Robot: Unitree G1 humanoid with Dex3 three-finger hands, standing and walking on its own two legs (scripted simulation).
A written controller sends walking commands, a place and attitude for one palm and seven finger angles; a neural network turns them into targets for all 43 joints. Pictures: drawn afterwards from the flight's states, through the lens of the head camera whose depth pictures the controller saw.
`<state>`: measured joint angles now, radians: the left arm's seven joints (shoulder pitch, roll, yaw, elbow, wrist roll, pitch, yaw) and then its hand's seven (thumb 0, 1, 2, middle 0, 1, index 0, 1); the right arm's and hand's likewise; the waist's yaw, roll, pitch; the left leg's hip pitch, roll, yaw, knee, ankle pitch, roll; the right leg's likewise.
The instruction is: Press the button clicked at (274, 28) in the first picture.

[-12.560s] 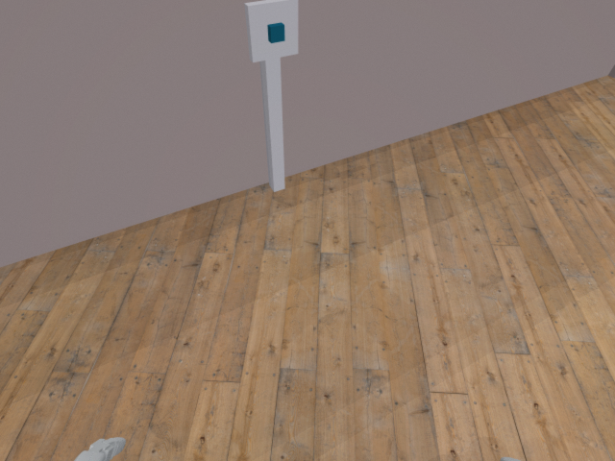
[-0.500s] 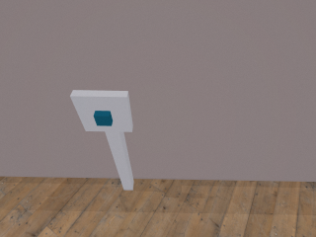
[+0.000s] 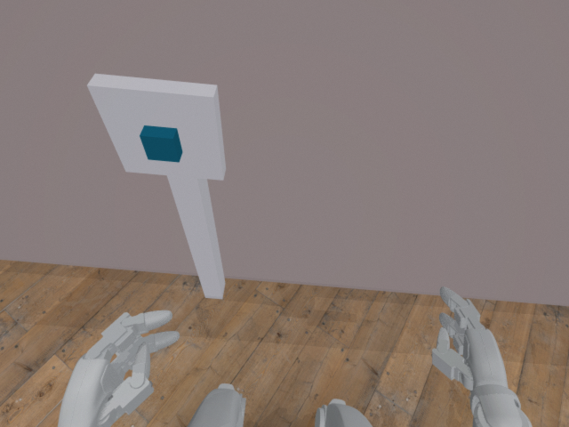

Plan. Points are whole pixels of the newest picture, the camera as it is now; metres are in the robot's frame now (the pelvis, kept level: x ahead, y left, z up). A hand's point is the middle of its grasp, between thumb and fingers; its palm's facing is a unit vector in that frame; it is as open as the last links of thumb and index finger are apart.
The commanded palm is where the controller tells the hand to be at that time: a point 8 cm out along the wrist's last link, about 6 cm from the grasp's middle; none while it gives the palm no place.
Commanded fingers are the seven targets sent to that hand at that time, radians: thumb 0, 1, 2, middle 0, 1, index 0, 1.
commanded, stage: raise the hand and make a fist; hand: left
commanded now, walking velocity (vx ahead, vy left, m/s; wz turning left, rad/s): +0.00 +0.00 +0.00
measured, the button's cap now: (162, 142) +0.51 +0.25 +0.07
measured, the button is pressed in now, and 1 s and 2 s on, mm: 0 0 0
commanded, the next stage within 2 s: aim a knuckle at the button in 1.58 s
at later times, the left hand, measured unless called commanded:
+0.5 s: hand (115, 346) +0.20 +0.22 +0.05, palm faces +0.14 -0.99 -0.08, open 3.1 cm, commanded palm +0.17 +0.26 +0.05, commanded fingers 0.00 0.90 0.90 -1.30 -1.50 -1.30 -1.50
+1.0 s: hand (109, 330) +0.21 +0.24 +0.04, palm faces +0.03 -1.00 -0.04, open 3.1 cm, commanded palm +0.20 +0.29 +0.06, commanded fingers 0.00 0.90 0.90 -1.30 -1.50 -1.30 -1.50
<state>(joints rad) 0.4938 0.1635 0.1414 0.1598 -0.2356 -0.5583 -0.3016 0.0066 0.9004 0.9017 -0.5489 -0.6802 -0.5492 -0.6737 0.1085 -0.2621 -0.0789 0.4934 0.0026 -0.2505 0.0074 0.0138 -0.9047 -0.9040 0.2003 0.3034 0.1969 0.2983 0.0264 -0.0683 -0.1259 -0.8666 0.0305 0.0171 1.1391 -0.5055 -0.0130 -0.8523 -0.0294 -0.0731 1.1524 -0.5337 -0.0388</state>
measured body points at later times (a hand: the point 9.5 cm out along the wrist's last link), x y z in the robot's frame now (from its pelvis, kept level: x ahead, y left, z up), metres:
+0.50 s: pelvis +0.00 +0.00 +0.00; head +0.07 +0.00 +0.44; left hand +0.18 +0.27 +0.06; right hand +0.15 -0.25 -0.10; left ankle +0.03 +0.13 -0.65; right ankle +0.02 -0.10 -0.65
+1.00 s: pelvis +0.01 +0.04 +0.00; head +0.07 +0.06 +0.45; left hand +0.21 +0.29 +0.05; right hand +0.21 -0.18 -0.06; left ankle +0.03 +0.13 -0.65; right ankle +0.02 -0.10 -0.65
